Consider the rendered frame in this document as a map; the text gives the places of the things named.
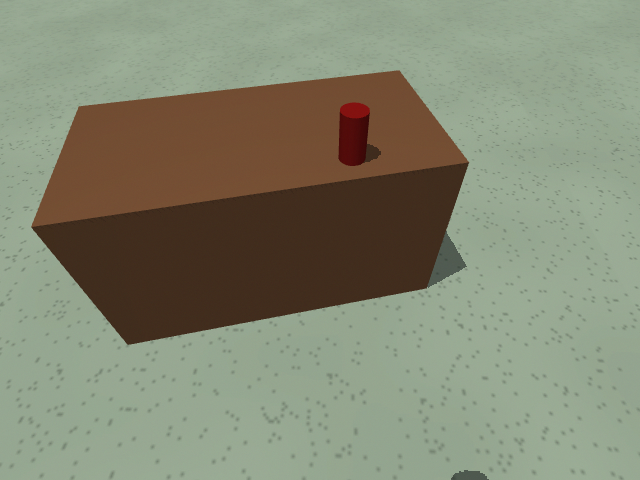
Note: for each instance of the can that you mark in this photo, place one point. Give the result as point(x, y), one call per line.
point(353, 133)

